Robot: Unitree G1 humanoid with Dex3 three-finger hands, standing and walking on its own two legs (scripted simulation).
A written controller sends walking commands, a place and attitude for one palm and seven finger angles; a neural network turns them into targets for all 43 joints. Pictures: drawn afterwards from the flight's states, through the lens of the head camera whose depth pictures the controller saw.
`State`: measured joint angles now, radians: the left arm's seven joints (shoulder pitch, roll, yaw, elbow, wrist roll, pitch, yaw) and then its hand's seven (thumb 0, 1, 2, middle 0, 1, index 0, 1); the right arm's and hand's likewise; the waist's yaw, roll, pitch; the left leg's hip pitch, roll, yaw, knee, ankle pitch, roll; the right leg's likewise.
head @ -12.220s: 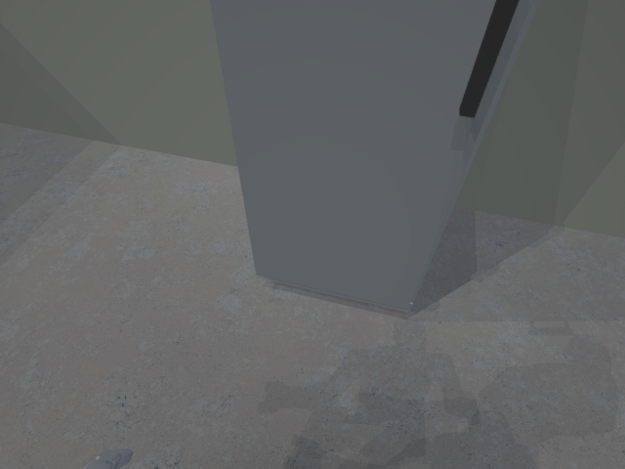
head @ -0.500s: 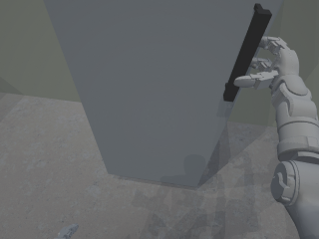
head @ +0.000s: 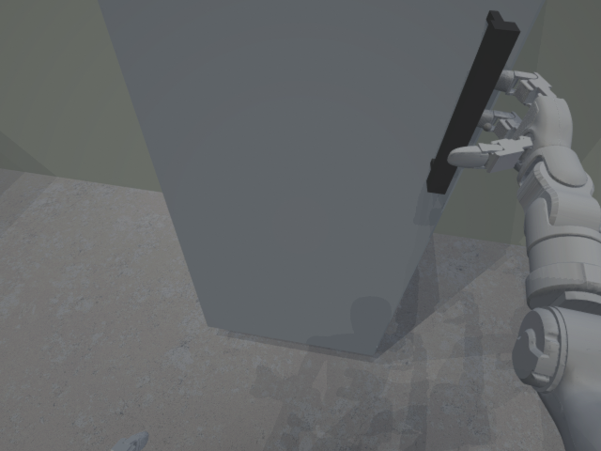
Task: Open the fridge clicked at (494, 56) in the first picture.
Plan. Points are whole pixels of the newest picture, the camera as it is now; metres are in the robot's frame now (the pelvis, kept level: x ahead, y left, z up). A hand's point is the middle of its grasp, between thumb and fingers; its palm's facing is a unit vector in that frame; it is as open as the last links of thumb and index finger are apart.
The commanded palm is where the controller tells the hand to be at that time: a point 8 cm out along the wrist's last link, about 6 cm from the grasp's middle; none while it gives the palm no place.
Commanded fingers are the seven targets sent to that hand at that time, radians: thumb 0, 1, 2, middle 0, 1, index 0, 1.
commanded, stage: slide the fingers in behind the handle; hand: right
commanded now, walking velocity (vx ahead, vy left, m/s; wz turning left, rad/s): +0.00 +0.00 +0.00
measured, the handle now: (461, 112) +0.52 -0.15 +0.22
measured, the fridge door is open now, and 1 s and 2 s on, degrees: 0 0 0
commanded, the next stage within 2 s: grip the handle and tug to test in 1.58 s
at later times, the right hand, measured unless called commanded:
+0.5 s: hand (473, 131) +0.45 -0.15 +0.23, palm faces +0.07 +1.00 +0.00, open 14.0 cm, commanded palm +0.43 -0.19 +0.22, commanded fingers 0.00 0.50 -0.30 0.30 1.20 0.30 1.20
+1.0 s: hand (455, 127) +0.46 -0.13 +0.23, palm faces +0.07 +1.00 +0.01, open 14.1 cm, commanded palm +0.43 -0.17 +0.22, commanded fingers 0.00 0.50 -0.30 0.30 1.20 0.30 1.20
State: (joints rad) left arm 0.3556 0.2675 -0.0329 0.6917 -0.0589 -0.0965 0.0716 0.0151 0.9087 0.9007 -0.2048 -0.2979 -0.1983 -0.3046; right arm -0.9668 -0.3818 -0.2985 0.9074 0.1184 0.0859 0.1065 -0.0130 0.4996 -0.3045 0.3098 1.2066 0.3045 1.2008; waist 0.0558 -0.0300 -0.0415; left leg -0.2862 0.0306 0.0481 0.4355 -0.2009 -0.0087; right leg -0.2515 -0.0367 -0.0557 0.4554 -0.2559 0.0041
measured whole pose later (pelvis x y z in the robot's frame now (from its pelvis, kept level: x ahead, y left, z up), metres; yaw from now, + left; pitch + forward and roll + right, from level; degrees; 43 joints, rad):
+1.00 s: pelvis +0.00 +0.01 +0.00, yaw +0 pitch +1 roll +0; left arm 0.30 0.25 -0.04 0.70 -0.06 -0.06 0.07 0.02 0.91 0.90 -0.20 -0.30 -0.20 -0.30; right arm -0.92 -0.26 -0.23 0.77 0.13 0.18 0.00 -0.01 0.50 -0.30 0.30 1.20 0.28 1.19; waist 0.03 -0.03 -0.04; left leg -0.25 0.03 0.06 0.43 -0.21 0.00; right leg -0.21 -0.04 -0.05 0.44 -0.25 0.01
